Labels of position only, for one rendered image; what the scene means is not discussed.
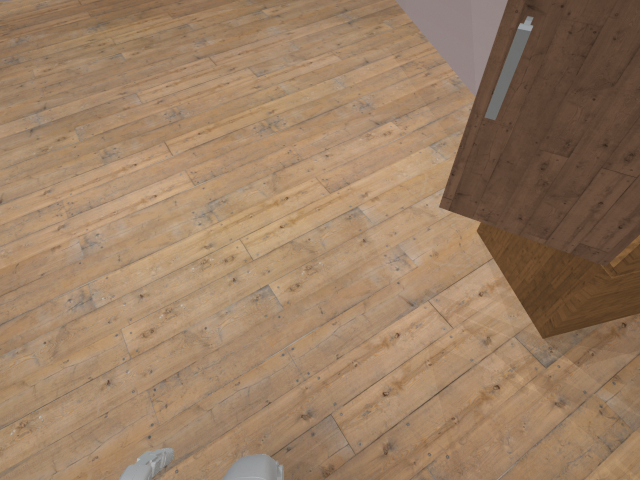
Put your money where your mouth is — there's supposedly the handle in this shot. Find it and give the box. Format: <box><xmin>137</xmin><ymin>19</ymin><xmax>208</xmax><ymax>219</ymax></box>
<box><xmin>485</xmin><ymin>16</ymin><xmax>534</xmax><ymax>120</ymax></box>

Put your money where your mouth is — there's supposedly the left robot thigh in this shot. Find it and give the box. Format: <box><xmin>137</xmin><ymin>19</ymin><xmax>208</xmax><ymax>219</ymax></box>
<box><xmin>222</xmin><ymin>454</ymin><xmax>284</xmax><ymax>480</ymax></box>

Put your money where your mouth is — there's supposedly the left robot hand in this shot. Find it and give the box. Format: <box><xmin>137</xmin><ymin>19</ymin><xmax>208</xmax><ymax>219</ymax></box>
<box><xmin>119</xmin><ymin>448</ymin><xmax>174</xmax><ymax>480</ymax></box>

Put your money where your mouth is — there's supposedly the cupboard door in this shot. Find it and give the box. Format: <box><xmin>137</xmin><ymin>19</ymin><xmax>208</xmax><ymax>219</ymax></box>
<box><xmin>439</xmin><ymin>0</ymin><xmax>640</xmax><ymax>266</ymax></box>

